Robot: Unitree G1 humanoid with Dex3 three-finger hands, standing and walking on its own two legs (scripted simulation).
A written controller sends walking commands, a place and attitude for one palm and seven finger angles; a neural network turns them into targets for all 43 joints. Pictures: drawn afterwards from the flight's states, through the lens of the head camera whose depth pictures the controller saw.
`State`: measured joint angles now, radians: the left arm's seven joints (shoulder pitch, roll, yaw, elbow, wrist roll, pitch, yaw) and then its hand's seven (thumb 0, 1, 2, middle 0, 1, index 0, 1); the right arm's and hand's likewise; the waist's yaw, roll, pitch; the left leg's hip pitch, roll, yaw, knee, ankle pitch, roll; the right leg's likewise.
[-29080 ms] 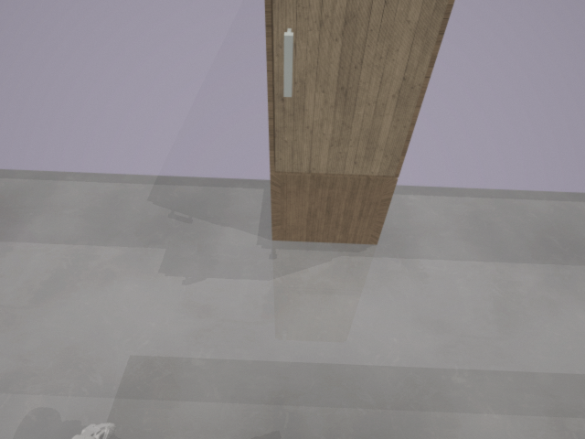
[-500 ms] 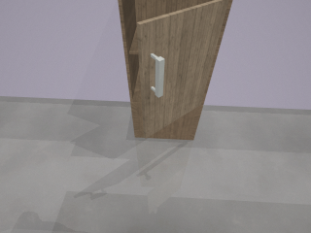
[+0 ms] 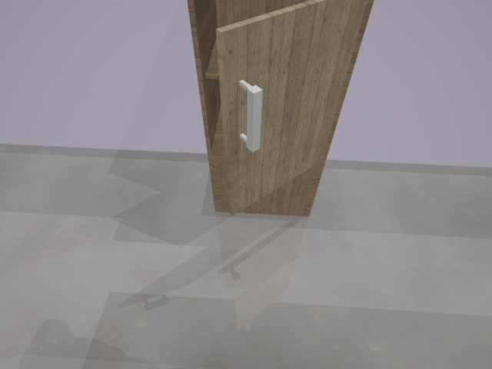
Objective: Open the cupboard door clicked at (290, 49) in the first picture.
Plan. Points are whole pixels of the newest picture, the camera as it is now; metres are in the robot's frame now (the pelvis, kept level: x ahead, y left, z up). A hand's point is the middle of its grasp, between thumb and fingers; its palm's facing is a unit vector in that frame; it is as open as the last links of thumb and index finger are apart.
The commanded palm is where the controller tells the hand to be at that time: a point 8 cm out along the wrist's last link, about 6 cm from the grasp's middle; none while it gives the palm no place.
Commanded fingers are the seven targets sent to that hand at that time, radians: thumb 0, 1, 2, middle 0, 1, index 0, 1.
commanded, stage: look to check the result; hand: left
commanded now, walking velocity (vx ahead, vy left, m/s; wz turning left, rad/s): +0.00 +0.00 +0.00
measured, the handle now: (248, 117) +0.62 +0.04 +0.05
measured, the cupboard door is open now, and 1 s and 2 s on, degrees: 41 41 41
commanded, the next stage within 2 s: walk to a spot facing it in 0.14 s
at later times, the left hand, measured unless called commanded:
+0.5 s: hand out of the picture +0.03 +0.19 -0.18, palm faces -0.03 -0.98 -0.21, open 7.4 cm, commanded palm none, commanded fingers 0.00 0.90 0.90 -0.20 -0.30 -0.20 -0.30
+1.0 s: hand out of the picture +0.08 +0.15 -0.16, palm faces -0.24 -0.93 -0.27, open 7.4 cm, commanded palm none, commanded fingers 0.00 0.90 0.90 -0.20 -0.30 -0.20 -0.30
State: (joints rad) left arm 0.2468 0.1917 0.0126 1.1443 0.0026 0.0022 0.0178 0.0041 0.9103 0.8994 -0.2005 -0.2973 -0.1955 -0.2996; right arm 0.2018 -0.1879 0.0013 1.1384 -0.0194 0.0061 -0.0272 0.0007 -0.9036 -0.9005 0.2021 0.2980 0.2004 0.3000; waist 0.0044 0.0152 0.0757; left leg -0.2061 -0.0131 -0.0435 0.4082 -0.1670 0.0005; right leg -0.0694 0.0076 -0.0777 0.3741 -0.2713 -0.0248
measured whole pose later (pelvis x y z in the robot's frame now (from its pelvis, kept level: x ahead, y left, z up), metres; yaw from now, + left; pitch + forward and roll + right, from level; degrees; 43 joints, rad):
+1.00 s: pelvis -0.01 -0.03 +0.00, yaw -19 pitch +1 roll +2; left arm 0.26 0.18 0.07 0.95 0.02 0.03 0.01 0.00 0.91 0.90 -0.20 -0.30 -0.20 -0.30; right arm 0.08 -0.22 -0.07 0.93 -0.02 0.05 -0.03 0.00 -0.90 -0.90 0.20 0.30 0.20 0.30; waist 0.04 0.01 0.10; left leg -0.48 0.03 -0.04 1.05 -0.40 -0.06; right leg -0.23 0.09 0.11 0.48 -0.26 -0.09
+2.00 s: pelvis +0.03 -0.02 -0.01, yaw -56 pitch +1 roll -2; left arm 0.16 0.23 0.08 0.90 0.03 0.07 -0.05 0.01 0.91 0.90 -0.20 -0.30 -0.20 -0.30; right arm 0.26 -0.19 -0.02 0.89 -0.04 -0.01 -0.02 0.00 -0.90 -0.90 0.20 0.30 0.20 0.30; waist -0.01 -0.02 0.07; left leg -0.28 0.08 0.07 0.56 -0.31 0.00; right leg -0.48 0.04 0.02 0.98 -0.44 0.01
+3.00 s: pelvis +0.13 -0.40 +0.00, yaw -85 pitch +1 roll +0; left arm 0.13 0.20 0.07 0.97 0.03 0.01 -0.05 0.01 0.91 0.90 -0.20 -0.30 -0.19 -0.30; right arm 0.38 -0.18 -0.04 1.04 -0.04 -0.06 -0.01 0.00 -0.92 -0.90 0.20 0.30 0.20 0.30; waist -0.02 -0.02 0.07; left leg -0.06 0.06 0.24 0.35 -0.30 0.00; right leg -0.58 -0.10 -0.07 0.84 -0.16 -0.01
